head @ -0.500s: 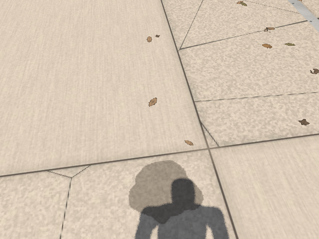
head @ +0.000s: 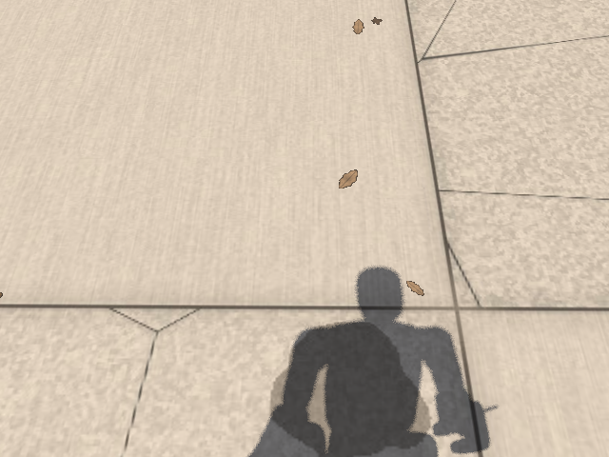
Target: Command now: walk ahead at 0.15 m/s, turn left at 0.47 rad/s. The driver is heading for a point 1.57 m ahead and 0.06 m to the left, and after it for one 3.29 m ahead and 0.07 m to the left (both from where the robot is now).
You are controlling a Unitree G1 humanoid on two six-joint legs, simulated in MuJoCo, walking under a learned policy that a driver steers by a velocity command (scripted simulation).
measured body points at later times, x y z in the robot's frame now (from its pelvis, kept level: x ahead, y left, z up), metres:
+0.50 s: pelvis +0.09 -0.04 +0.02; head +0.10 -0.04 +0.47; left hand +0.15 +0.23 -0.10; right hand +0.19 -0.29 -0.11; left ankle +0.10 +0.03 -0.72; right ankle +0.10 -0.15 -0.71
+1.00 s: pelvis +0.11 -0.07 +0.03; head +0.12 -0.07 +0.48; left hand +0.11 +0.18 -0.12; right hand +0.19 -0.31 -0.12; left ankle +0.09 +0.05 -0.72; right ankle +0.10 -0.15 -0.72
